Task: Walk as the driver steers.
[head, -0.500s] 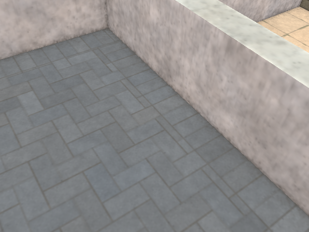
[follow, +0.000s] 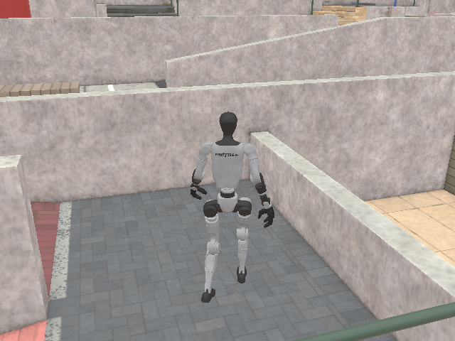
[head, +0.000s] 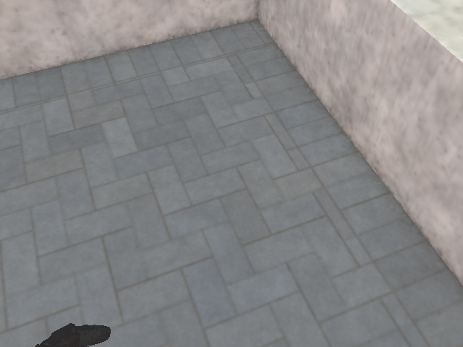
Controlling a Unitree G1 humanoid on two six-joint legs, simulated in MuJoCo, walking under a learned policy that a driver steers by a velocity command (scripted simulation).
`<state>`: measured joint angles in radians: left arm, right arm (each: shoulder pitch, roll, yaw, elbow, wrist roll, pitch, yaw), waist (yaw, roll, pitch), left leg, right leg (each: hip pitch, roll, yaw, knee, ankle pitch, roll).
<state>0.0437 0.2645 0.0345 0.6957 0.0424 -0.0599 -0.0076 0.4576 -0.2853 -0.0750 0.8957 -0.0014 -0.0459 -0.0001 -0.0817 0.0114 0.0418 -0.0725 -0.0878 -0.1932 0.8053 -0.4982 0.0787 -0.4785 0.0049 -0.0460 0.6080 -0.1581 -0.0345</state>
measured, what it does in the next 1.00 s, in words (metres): walks ahead, turning left: left foot, then right foot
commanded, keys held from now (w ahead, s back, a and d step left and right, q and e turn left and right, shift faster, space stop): w+q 1.00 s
